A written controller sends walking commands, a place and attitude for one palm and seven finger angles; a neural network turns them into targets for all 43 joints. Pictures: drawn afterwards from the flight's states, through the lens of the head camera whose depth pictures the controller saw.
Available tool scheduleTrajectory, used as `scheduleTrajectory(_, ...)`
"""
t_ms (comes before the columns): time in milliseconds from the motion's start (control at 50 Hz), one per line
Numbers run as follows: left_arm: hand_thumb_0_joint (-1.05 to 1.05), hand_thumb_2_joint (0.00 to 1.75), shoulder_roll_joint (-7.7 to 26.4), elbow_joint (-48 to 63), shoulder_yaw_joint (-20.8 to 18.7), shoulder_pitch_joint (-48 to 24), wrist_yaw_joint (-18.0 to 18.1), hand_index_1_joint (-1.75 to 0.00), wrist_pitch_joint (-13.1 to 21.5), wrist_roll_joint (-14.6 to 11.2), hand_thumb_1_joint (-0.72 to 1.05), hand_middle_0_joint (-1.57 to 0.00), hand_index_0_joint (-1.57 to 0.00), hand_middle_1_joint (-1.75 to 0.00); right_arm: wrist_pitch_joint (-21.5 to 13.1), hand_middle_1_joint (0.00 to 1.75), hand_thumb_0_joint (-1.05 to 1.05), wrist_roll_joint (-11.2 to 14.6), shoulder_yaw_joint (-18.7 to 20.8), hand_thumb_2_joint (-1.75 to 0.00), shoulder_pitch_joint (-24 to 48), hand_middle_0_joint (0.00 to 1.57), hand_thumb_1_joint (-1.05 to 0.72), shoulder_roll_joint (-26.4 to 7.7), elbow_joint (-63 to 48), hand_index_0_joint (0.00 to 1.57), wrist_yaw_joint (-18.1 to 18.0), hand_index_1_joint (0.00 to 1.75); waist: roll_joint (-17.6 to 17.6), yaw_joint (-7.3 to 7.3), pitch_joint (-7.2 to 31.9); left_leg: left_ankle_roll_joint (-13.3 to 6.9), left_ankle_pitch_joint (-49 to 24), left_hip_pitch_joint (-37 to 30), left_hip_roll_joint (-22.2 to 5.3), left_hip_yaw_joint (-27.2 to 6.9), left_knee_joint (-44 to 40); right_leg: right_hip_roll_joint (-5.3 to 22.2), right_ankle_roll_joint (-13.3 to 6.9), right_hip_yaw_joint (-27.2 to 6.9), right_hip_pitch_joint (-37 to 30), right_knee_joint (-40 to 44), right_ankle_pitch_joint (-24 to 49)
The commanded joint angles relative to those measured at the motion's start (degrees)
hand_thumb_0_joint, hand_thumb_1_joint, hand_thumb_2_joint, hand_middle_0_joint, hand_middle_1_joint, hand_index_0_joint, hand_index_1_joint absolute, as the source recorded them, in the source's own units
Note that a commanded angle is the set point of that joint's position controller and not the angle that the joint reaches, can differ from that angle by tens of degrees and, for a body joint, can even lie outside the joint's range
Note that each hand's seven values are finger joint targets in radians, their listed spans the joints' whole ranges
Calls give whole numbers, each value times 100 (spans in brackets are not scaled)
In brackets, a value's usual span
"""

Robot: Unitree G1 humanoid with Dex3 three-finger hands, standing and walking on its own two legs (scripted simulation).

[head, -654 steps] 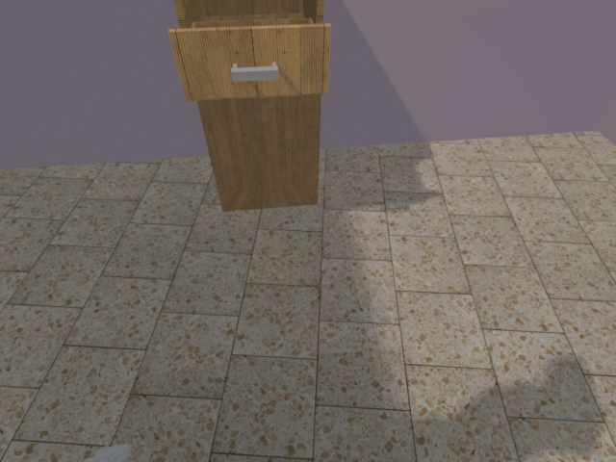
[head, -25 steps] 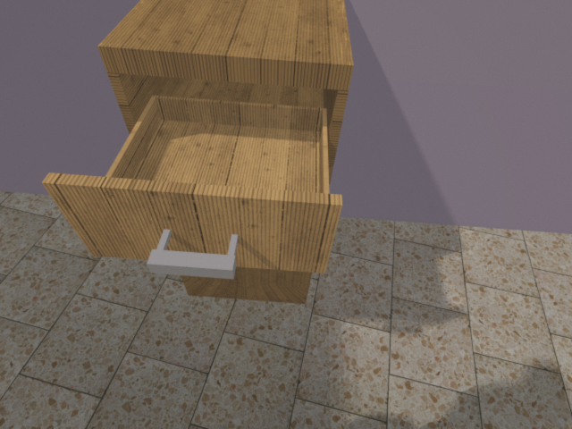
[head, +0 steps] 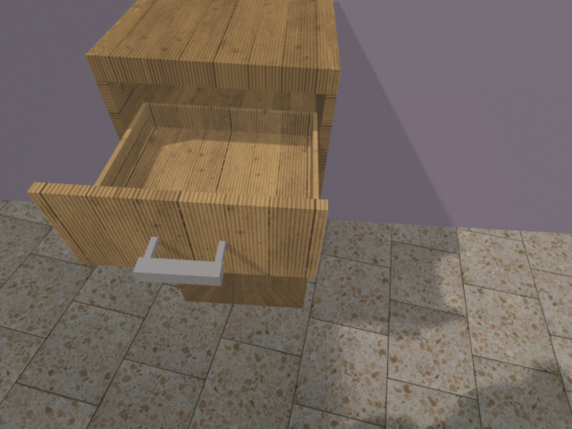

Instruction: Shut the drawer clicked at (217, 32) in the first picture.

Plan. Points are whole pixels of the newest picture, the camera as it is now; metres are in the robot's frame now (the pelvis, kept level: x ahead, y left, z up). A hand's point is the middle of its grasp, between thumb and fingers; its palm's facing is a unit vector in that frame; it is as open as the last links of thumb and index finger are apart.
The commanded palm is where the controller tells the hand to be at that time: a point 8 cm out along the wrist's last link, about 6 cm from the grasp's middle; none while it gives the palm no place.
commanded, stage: look again from close up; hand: left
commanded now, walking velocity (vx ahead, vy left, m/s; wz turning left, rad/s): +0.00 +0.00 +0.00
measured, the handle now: (183, 258) +0.34 +0.18 +0.04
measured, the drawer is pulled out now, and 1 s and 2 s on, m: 0.29 0.29 0.29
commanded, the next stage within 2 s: raise the hand and make a fist in 0.06 s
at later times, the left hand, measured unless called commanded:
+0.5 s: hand (209, 375) +0.19 +0.11 +0.01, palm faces +0.03 -1.00 +0.04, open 6.5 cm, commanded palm +0.10 +0.19 -0.02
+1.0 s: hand (179, 373) +0.18 +0.14 +0.03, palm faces -0.02 -1.00 -0.05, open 3.8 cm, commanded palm +0.12 +0.20 +0.05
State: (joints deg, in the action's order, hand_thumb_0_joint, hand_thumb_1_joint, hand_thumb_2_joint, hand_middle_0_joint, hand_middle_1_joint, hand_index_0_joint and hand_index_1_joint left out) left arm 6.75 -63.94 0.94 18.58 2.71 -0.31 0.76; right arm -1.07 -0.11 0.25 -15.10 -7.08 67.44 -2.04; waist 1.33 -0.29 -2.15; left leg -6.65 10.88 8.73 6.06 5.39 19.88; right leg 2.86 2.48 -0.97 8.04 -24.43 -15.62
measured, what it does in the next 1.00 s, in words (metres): shifts its weight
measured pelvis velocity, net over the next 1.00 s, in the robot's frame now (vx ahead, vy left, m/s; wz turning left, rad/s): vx -0.01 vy -0.07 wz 0.05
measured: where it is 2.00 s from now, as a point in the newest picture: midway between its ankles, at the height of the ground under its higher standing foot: outside the picture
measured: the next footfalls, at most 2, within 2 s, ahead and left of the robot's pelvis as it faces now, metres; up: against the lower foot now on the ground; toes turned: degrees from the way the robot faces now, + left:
none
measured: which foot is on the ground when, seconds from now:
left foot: down 0.00-1.00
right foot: down 0.00-1.00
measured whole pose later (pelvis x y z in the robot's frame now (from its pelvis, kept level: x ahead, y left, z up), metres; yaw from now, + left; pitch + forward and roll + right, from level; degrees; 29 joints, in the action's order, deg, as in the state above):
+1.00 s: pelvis -0.01 -0.07 -0.04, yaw +3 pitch +7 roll +0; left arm 16.6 5.9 -14.1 26.9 -20.9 11.4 -20.3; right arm -12.1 3.5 -2.3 -14.6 -11.1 33.4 -3.4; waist -1.9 -1.5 5.8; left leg -1.2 23.1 32.8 0.6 1.0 48.9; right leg -3.5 -4.3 5.4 30.7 -47.6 -24.2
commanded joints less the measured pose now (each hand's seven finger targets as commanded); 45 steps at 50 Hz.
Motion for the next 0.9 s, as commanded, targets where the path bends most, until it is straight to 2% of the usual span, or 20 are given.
scheduleTrajectory(0, 0, 90, 454, 45, -97, 537, 55, -30, 88, -12, 90, -20, -20, -30, -73, 30, 0, 5, 90, -90, -452, 20, -90, -590, -69, 20, -31, 30, -2, 3, -187, 397, -761, -360, -1231, -1087, -422, 341, -300, -286, 538, 348, 674)
scheduleTrajectory(120, 0, 90, 431, 53, -97, 520, 48, -30, 100, -11, 90, -20, -20, -30, -71, 30, 0, -3, 76, -90, -432, 20, -90, -570, -60, 20, -26, 30, -55, -4, -263, 378, -615, -293, -1192, -1055, -399, 349, -331, -334, 556, 396, 678)
scheduleTrajectory(140, 0, 90, 725, -7, -64, 449, 206, -30, 245, 118, 90, -20, -20, -30, -110, 30, 0, 17, 1, -90, -268, 20, -90, -893, -601, 20, 47, 30, 275, 0, -324, 516, -2358, 348, -1327, -1172, 493, 296, -281, -93, 431, 217, 1062)
scheduleTrajectory(160, 0, 90, 1954, 8872, -770, -3196, 216, -32, 1307, -967, 90, -22, -22, -32, -888, 30, 0, 229, 262, -90, -544, 20, -90, -1914, -2768, 20, -131, 30, -908, -687, 2732, 914, -2414, -1970, -892, -1237, 290, -335, -250, 426, 683, -427, 1200)
scheduleTrajectory(180, 0, 90, 1438, 7807, -492, -1286, 438, -34, 963, -610, 90, -24, -24, -34, -1501, 30, 0, 210, -56, -90, 30, 20, -90, -1335, -2393, 20, -223, 30, -1800, -172, 2487, 1126, -2582, -1902, -1316, -1372, -225, -266, -397, 262, 1140, -1215, -230)
scheduleTrajectory(200, 0, 90, 1125, 7153, -256, -882, 736, -37, 665, -618, 90, -26, -26, -37, -1692, 30, 0, 186, 75, -90, -35, 20, -90, -1307, -2044, 20, -228, 30, -1659, -191, 1947, 1321, -1764, -1243, -1226, -1381, -421, -260, -369, 280, 1423, -1424, -762)
scheduleTrajectory(220, 0, 90, -68, 5998, 476, 618, 744, -39, 129, -624, 90, -28, -28, -39, -1677, 30, 0, 259, 46, -90, -173, 20, -90, -1026, -1996, 20, -145, 30, -1106, -187, 991, 1204, -834, -593, -1155, -1408, -470, -224, -360, 320, 1709, -1445, -672)
scheduleTrajectory(240, 0, 90, -302, 7116, 841, 142, 637, -41, 176, -917, 90, -30, -30, -41, -1759, 30, 0, 322, 40, -90, -157, 20, -90, -1245, -2503, 20, -96, 30, -1135, -238, 541, 1017, -198, -71, -1093, -1373, -290, -163, -352, 415, 1630, -1287, -590)
scheduleTrajectory(320, 0, 90, 216, 6865, 250, 444, 240, -50, 984, -880, 90, -38, -38, -50, -1955, 30, 0, 156, 168, -90, 140, 20, -90, -1534, -3141, 20, -70, 30, 827, -389, 184, 590, 840, 1114, -675, -1086, 1020, -237, -396, 494, 1814, -344, -702)
scheduleTrajectory(380, 0, 90, 191, 5628, -329, 2042, -685, -56, 1984, -1328, 90, -44, -44, -56, -1788, 30, 0, 126, 313, -90, 648, 20, -90, -1503, -3603, 20, 4, 30, 2555, 74, -140, 626, 1106, 2567, -546, -796, 1792, -279, -358, 361, 2497, -719, -1627)
scheduleTrajectory(400, 0, 90, 571, 5368, -836, 2525, -1056, -58, 2307, -1402, 90, -46, -46, -58, -1682, 30, 0, 185, 395, -90, 672, 20, -90, -1511, -3700, 20, 101, 30, 2233, 287, -97, 703, 936, 2727, -500, -681, 1931, -226, -418, 137, 2330, -805, -1400)
scheduleTrajectory(440, 0, 90, 1009, 5673, -1243, 2531, -1874, -62, 2861, -1605, 90, -50, -50, -62, -1539, 30, 0, 157, 461, -90, 999, 20, -90, -1609, -4248, 20, 261, 30, 1268, 288, 348, 767, 865, 2856, -346, -491, 2338, -42, -414, -216, 1892, -1157, -618)
scheduleTrajectory(500, 0, 90, 1857, 6931, -1894, 2224, -2022, -69, 2888, -1366, 90, -56, -56, -69, -1283, 30, 0, 185, 448, -90, 1047, 20, -90, -1439, -4620, 20, 282, 30, -812, 527, 990, 641, 532, 2831, -327, -308, 2504, -50, -500, -370, 1761, -1610, -85)
scheduleTrajectory(520, 0, 90, 1733, 7692, -1712, 1775, -1999, -71, 2914, -1461, 90, -58, -58, -71, -1244, 30, 0, 165, 402, -90, 1101, 20, -90, -1376, -4822, 20, 255, 30, -1066, 452, 1322, 578, 462, 2671, -363, -331, 2528, -110, -518, -347, 1793, -1720, -145)
scheduleTrajectory(600, 0, 90, 1602, 9357, -1859, 795, -1690, -80, 3414, -1978, 90, -66, -66, -80, -1270, 30, 0, 158, 352, -90, 588, 20, -90, -1178, -4743, 20, 72, 30, -1148, -28, 1971, 489, 132, 2322, -497, -618, 3038, -199, -326, -586, 1932, -1768, 573)
scheduleTrajectory(680, 0, 90, 1258, 8536, -1231, 218, -2107, -88, 3880, -2079, 90, -74, -74, -88, -1567, 30, 0, 237, 215, -90, 611, 20, -90, -1295, -4332, 20, -52, 30, -448, -603, 866, 435, 936, 2885, -590, -809, 3456, -114, -144, -823, 2839, -1322, -644)
scheduleTrajectory(700, 0, 90, 1211, 8234, -1005, -49, -2348, -91, 3827, -2098, 90, -76, -76, -91, -1623, 30, 0, 284, 159, -90, 628, 20, -90, -1391, -4280, 20, -74, 30, -163, -753, 584, 387, 1078, 2987, -618, -859, 3591, -75, -5, -1012, 2982, -1153, -903)
scheduleTrajectory(740, 0, 90, 1354, 7597, -946, 42, -2765, -95, 3384, -2064, 90, -80, -80, -95, -1707, 30, 0, 360, 187, -90, 574, 20, -90, -1508, -4237, 20, -144, 30, 199, -657, 676, 361, 1256, 3102, -607, -831, 3500, 15, 112, -1180, 2773, -885, -1315)
scheduleTrajectory(820, 0, 90, 2143, 7213, -1744, 243, -3064, -104, 1998, -2010, 90, -88, -88, -104, -1593, 30, 0, 481, 173, -90, 756, 20, -90, -1600, -4411, 20, -247, 30, -24, -113, 1567, 367, 932, 2880, -572, -821, 3077, 298, 224, -1358, 1656, -816, -941)
scheduleTrajectory(880, 0, 90, 2244, 8041, -2532, 842, -2589, -110, 1511, -2246, 90, -94, -94, -110, -1521, 30, 0, 394, 129, -90, 976, 20, -90, -1270, -4617, 20, -247, 30, -174, 343, 2264, 454, 276, 2402, -577, -846, 2739, 320, 158, -1004, 879, -1012, 139)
